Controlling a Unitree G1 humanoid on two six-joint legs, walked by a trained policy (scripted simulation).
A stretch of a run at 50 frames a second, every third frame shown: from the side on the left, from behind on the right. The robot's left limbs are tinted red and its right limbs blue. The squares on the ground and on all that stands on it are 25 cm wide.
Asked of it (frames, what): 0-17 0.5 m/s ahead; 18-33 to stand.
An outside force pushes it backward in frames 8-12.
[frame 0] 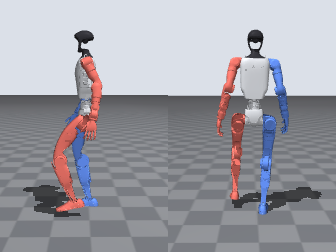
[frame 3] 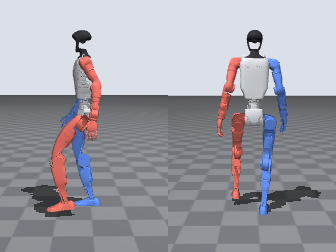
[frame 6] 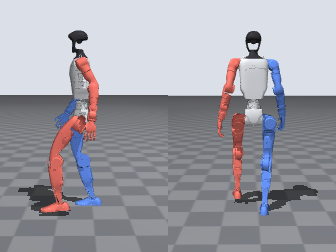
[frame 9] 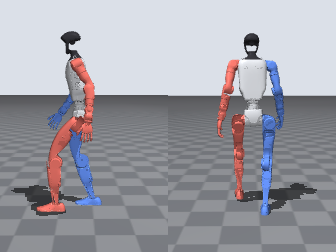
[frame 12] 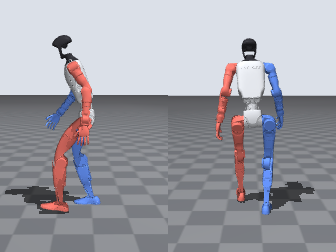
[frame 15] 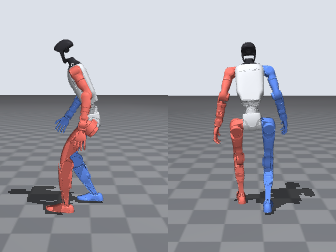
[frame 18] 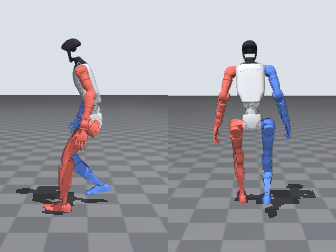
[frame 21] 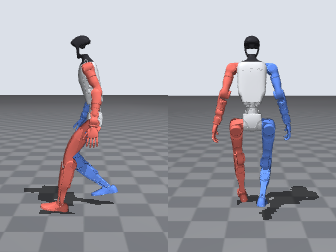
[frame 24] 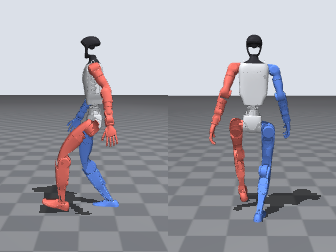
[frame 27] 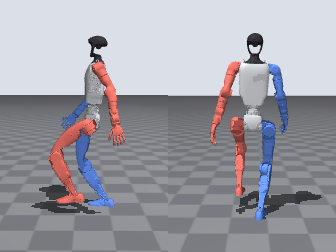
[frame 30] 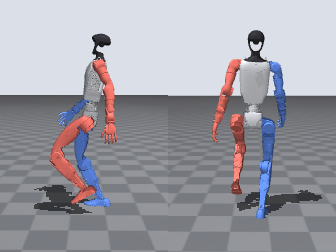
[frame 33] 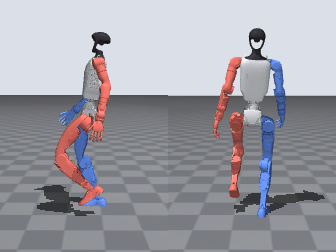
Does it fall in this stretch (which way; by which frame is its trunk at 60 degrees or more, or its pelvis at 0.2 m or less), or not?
no
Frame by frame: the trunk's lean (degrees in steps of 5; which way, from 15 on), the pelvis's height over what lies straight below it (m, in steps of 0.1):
0: 0, 0.8
3: 0, 0.8
6: 5, 0.8
9: 10, 0.8
12: 20 forward, 0.8
15: 25 forward, 0.7
18: 20 forward, 0.7
21: 15 forward, 0.7
24: 5, 0.7
27: 5, 0.7
30: 10, 0.8
33: 10, 0.8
